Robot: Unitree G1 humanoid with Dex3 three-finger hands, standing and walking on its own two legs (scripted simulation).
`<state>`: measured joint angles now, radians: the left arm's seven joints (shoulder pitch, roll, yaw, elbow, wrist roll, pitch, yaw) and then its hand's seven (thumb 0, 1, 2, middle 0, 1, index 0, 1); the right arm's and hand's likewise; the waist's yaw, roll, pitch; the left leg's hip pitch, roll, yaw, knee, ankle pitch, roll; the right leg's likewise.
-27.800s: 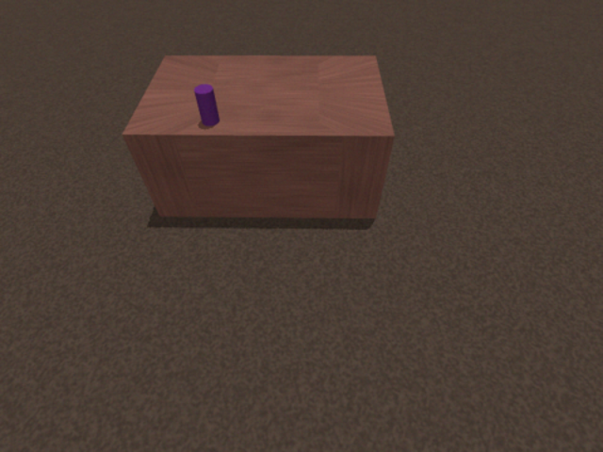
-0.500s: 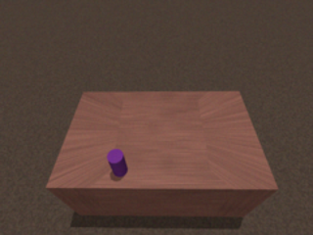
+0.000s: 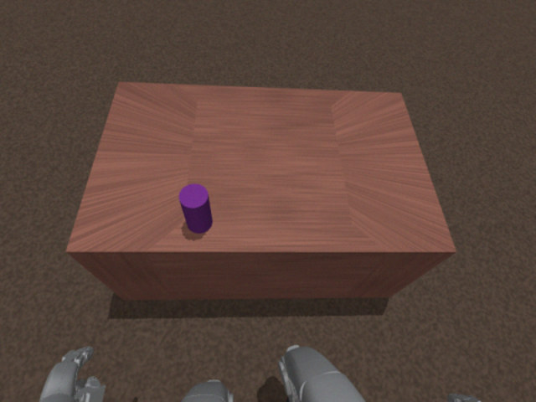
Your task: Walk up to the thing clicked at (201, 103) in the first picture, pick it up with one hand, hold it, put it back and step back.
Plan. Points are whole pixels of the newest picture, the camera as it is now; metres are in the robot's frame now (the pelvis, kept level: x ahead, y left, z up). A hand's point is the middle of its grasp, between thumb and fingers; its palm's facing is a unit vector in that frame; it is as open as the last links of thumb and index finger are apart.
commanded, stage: step back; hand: left
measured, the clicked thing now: (196, 209) +0.53 +0.14 -0.25
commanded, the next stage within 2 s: none
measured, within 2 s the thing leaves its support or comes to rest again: neither
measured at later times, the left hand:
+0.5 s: hand out of the picture +0.03 +0.25 -0.13, palm faces -0.03 -0.91 -0.41, open 7.4 cm
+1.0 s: hand out of the picture -0.19 +0.24 -0.16, palm faces -0.09 -0.91 -0.40, open 7.4 cm
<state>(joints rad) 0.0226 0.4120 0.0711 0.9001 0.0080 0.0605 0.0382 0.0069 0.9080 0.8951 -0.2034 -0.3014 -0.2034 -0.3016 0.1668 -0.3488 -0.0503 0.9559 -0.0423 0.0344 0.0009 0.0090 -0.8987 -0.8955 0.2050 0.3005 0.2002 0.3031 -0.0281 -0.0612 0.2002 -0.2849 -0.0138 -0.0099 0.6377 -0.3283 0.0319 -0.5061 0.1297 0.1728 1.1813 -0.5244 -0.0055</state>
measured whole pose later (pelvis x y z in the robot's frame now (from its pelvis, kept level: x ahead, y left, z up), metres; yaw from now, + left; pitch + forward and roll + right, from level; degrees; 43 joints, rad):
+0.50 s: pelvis -0.11 -0.01 +0.00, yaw -2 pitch -2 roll +1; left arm 0.11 0.35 0.07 0.78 0.03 0.04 0.02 0.01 0.90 0.89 -0.21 -0.30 -0.21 -0.30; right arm 0.14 -0.41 -0.04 0.88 0.00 0.04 -0.02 0.01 -0.90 -0.90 0.20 0.30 0.20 0.30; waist 0.01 0.01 0.18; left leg -0.34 -0.07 -0.08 0.91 -0.52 -0.02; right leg -0.33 -0.01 0.04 0.63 -0.27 0.00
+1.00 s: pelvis -0.28 -0.03 -0.01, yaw -6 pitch -3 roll -2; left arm 0.21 0.38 0.09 0.87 0.03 0.05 -0.01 0.01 0.91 0.90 -0.20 -0.30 -0.20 -0.30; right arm 0.09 -0.40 -0.05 0.80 -0.03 0.04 0.00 0.01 -0.90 -0.90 0.21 0.30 0.20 0.30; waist 0.01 0.04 0.19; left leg -0.46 0.08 -0.03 0.68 -0.21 -0.02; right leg -0.20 0.04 0.03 0.66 -0.42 0.00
